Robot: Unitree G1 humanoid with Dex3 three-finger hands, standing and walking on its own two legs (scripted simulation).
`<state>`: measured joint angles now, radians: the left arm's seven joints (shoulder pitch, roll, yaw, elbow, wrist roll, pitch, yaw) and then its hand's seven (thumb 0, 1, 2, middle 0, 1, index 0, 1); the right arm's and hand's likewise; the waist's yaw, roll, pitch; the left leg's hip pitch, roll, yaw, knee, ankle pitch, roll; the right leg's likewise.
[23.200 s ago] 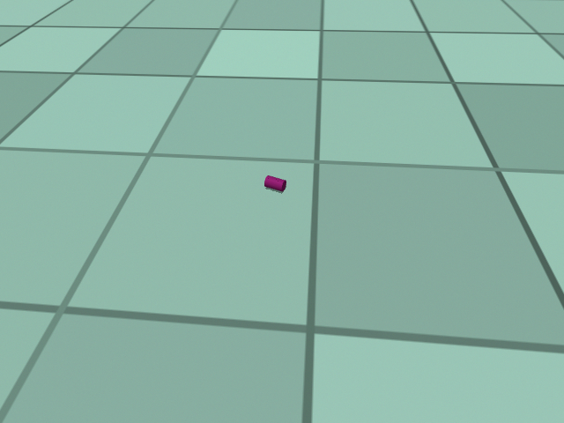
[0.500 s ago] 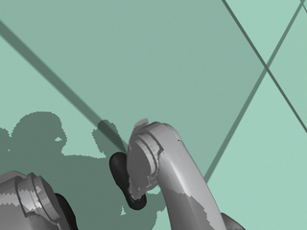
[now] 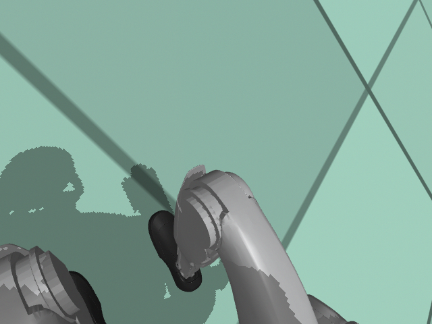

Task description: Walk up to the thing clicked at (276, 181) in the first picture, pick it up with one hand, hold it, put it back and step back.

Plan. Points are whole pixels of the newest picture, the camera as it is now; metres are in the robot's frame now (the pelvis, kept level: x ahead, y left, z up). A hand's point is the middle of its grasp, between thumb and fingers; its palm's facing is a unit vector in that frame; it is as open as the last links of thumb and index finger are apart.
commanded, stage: close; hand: left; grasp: from above
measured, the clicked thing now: out of the picture +0.48 +0.30 -0.28
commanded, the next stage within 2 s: settle in 0.74 s
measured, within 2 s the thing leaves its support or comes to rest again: leaves its support in 1.18 s
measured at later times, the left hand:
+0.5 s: hand out of the picture +0.47 +0.30 -0.26, palm faces -0.42 -0.17 -0.89, open 9.2 cm
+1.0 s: hand out of the picture +0.47 +0.30 -0.26, palm faces -0.41 -0.17 -0.90, open 9.0 cm
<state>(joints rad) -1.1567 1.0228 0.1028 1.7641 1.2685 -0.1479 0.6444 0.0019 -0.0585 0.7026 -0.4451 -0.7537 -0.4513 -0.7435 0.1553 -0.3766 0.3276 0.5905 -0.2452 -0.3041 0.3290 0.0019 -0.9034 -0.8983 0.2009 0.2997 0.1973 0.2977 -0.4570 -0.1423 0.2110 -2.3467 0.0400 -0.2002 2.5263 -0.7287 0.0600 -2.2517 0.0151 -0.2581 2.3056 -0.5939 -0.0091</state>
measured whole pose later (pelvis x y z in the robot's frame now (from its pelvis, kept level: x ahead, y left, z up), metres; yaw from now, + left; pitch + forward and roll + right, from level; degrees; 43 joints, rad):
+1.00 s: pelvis +0.00 +0.00 +0.00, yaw +0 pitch +29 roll -15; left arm -1.13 1.01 0.08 1.71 1.25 -0.16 0.61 0.00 0.16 0.38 -0.77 -0.47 -0.78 -0.44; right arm 0.17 -0.37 0.32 0.59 -0.23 -0.29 0.31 0.00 -0.91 -0.90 0.20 0.30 0.20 0.30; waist -0.44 -0.14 0.20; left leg -2.34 0.04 -0.20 2.52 -0.72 0.06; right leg -2.24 0.02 -0.26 2.29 -0.58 -0.01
